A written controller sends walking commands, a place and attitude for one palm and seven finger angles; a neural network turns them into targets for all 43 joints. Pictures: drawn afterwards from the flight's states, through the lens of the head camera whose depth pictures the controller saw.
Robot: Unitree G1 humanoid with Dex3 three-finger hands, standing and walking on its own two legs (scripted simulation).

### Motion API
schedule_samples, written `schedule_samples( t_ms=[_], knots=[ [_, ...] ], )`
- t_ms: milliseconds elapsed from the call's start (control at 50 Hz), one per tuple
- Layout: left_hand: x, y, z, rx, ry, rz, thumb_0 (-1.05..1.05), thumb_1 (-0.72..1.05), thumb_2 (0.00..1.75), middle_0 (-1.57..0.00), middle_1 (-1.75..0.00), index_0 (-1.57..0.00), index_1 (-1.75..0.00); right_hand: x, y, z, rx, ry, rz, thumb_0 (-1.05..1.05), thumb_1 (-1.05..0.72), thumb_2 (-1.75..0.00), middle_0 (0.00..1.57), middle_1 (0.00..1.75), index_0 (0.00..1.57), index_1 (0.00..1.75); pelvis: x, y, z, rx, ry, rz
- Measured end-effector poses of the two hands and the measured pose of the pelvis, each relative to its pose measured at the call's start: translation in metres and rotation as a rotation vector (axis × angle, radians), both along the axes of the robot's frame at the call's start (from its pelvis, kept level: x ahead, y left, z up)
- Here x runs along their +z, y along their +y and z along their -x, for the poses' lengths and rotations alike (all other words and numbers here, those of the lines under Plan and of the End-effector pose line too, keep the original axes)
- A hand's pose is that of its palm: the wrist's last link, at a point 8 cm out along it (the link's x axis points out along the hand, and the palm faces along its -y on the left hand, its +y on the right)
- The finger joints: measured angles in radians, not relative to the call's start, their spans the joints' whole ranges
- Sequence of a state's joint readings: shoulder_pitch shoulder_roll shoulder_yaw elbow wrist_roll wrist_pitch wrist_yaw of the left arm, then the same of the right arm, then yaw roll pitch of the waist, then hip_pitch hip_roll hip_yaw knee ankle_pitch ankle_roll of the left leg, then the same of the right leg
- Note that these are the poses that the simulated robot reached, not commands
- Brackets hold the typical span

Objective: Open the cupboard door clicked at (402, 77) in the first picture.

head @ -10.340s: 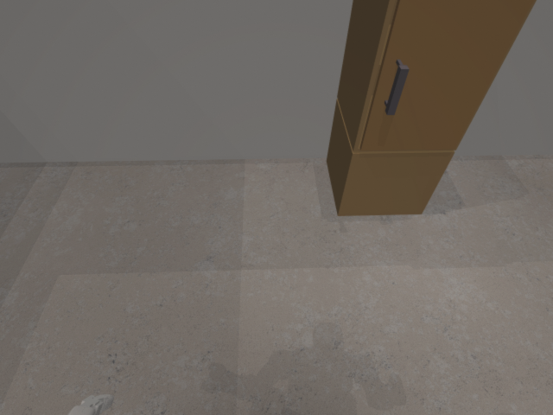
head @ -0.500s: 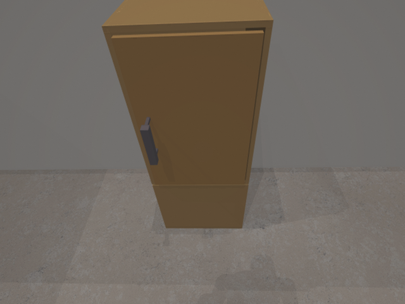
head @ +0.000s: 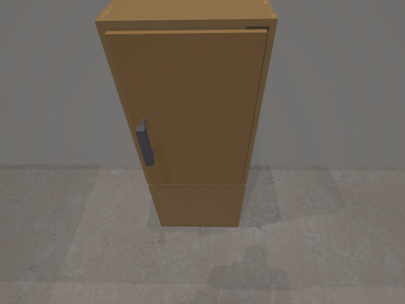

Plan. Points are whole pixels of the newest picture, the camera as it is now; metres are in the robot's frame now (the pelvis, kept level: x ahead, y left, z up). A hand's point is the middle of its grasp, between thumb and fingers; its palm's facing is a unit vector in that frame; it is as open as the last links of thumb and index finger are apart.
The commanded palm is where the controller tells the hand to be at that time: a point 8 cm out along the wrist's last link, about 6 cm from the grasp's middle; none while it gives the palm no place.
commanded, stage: look again from close up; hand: left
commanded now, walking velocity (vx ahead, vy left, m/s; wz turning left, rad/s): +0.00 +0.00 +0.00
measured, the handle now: (147, 141) +0.58 +0.21 -0.06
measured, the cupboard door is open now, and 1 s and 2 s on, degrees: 0 0 0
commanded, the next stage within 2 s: raise the hand with hooked fingers in 0.20 s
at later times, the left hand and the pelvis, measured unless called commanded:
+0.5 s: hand (119, 247) +0.23 +0.19 -0.02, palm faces +0.28 -0.96 -0.03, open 7.6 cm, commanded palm +0.14 +0.24 -0.06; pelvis +0.03 -0.02 -0.02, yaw +5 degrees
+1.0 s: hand (109, 272) +0.20 +0.21 -0.07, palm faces -0.02 -1.00 -0.04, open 10.2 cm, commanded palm +0.17 +0.27 -0.06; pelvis -0.01 -0.03 -0.12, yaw +6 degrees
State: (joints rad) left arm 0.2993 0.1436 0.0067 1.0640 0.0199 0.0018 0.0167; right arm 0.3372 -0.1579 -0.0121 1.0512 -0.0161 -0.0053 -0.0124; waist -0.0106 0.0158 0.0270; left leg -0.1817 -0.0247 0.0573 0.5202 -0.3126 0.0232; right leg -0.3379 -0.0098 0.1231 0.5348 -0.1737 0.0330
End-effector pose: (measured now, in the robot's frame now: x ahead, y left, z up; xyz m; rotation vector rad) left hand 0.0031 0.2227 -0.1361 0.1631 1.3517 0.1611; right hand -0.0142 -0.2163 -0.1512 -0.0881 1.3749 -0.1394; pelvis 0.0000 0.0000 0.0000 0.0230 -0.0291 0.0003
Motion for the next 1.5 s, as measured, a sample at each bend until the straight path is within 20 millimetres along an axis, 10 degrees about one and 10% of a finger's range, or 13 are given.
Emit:
schedule_samples(
  t_ms=[320,460,520,720,820,960,1160,1320,1500],
  knots=[
    [0.000,-0.005,-0.047,0.000,-0.022,-0.013,0.01,0.92,0.90,-0.20,-0.30,-0.20,-0.30,0.006,-0.018,-0.063,0.024,-0.048,0.034,0.01,-0.90,-0.90,0.20,0.30,0.20,0.30,0.001,-0.010,-0.033,0.006,0.015,0.017],
    [0.105,0.010,-0.176,0.144,-0.893,-0.040,0.02,0.87,0.88,-0.21,-0.33,-0.21,-0.33,0.036,-0.039,-0.145,0.090,-0.488,0.127,0.01,-0.90,-0.90,0.20,0.30,0.20,0.30,-0.009,-0.016,-0.037,0.088,0.078,0.016],
    [0.129,0.010,-0.200,0.062,-1.194,0.014,0.01,0.83,0.86,-0.21,-0.35,-0.21,-0.36,0.049,-0.048,-0.193,0.153,-0.676,0.137,0.02,-0.90,-0.90,0.20,0.30,0.20,0.30,-0.025,-0.021,-0.032,0.089,0.148,0.013],
    [0.055,0.021,-0.145,-0.072,-1.234,0.139,0.01,0.61,0.77,-0.23,-0.49,-0.23,-0.49,0.052,-0.043,-0.299,0.361,-1.008,0.179,0.01,-0.90,-0.90,0.20,0.30,0.20,0.30,-0.098,-0.032,-0.015,0.106,0.295,0.034],
    [0.058,0.032,-0.136,-0.081,-1.288,0.069,0.01,0.49,0.72,-0.23,-0.56,-0.23,-0.57,0.014,-0.018,-0.293,0.427,-0.928,0.126,0.01,-0.90,-0.90,0.20,0.30,0.20,0.30,-0.117,-0.032,-0.006,0.124,0.307,0.075],
    [0.069,0.040,-0.170,-0.202,-1.289,0.132,0.01,0.33,0.65,-0.24,-0.67,-0.24,-0.67,-0.039,0.006,-0.229,0.344,-0.720,0.022,0.02,-0.90,-0.90,0.20,0.30,0.20,0.30,-0.121,-0.028,0.008,0.126,0.323,0.093],
    [0.075,0.069,-0.177,-0.159,-1.254,0.108,0.01,0.10,0.55,-0.26,-0.82,-0.26,-0.82,-0.037,-0.018,-0.160,0.248,-0.602,0.094,0.02,-0.90,-0.90,0.21,0.30,0.21,0.30,-0.110,-0.014,0.016,0.106,0.337,0.074],
    [0.068,0.080,-0.180,-0.173,-1.270,0.127,0.00,-0.09,0.47,-0.27,-0.94,-0.27,-0.94,-0.016,-0.037,-0.168,0.281,-0.637,0.205,0.02,-0.90,-0.90,0.20,0.30,0.20,0.30,-0.110,-0.004,0.018,0.108,0.330,0.082],
    [0.074,0.096,-0.187,-0.167,-1.287,0.101,0.00,-0.30,0.38,-0.29,-1.07,-0.29,-1.07,-0.002,-0.013,-0.201,0.336,-0.714,0.173,0.02,-0.90,-0.90,0.20,0.30,0.20,0.30,-0.107,-0.001,0.014,0.117,0.327,0.097]
  ],
)
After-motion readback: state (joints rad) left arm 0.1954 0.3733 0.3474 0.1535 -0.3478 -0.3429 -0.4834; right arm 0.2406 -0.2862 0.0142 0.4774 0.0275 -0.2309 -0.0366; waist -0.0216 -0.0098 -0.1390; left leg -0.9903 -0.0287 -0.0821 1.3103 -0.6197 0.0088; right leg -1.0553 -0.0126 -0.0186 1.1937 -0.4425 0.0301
